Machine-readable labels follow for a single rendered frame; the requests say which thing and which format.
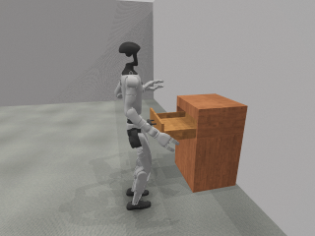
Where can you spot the robot left thigh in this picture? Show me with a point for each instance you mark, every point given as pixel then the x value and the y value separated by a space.
pixel 146 135

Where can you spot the robot torso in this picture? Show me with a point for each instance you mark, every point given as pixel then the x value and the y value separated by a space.
pixel 137 104

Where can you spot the robot left upper arm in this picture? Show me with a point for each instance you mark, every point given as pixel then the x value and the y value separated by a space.
pixel 118 91

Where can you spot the cabinet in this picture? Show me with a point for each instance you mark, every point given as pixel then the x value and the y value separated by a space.
pixel 210 161

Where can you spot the robot right forearm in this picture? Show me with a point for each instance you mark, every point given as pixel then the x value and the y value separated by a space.
pixel 138 120

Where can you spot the drawer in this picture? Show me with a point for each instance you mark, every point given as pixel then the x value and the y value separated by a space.
pixel 179 125

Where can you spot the right robot hand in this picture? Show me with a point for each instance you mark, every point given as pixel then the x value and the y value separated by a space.
pixel 164 139

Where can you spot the handle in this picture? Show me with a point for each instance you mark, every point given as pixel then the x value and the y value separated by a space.
pixel 150 122

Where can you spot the robot right upper arm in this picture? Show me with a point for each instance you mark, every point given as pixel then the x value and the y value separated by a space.
pixel 131 86

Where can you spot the left robot hand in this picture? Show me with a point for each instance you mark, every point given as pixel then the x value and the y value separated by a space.
pixel 150 85

